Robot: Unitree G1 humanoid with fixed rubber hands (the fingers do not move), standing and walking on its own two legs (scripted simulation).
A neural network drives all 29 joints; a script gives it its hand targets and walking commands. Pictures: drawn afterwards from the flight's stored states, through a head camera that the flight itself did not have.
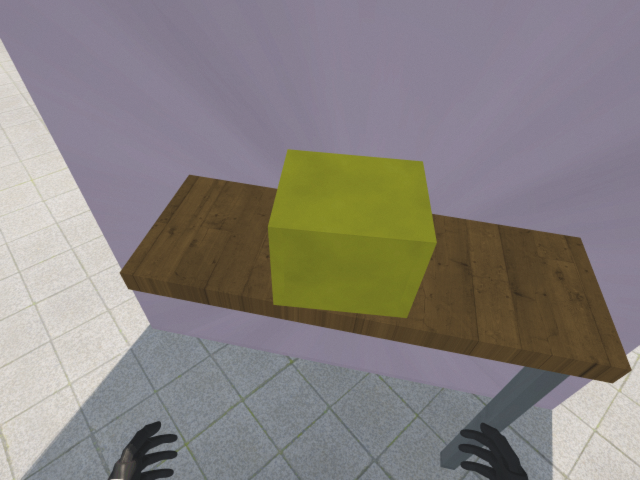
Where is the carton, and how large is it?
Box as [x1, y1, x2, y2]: [268, 149, 436, 317]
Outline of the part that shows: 288,149 268,224 273,304 406,317 436,243 422,161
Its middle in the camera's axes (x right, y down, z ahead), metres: +0.04 -0.02 +0.60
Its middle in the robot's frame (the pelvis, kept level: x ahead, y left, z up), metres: +0.47 -0.02 +0.05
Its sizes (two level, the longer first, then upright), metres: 0.211 0.174 0.173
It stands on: a table, 0.74 m high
